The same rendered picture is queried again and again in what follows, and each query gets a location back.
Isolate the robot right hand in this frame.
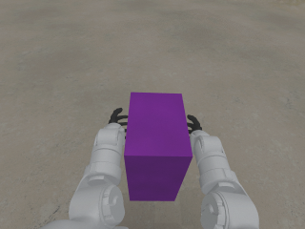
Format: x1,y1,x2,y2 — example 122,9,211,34
187,114,202,134

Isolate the robot left hand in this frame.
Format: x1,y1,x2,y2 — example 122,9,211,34
108,108,128,139

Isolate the left robot upper arm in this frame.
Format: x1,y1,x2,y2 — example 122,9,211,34
39,183,125,229

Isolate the carton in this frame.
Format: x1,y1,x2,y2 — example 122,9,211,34
124,92,193,201

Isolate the right robot forearm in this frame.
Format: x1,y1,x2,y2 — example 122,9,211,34
190,130,259,225

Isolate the left robot forearm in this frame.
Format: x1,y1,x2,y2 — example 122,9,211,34
69,122,125,218

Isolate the right robot upper arm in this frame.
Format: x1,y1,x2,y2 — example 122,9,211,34
200,190,259,229

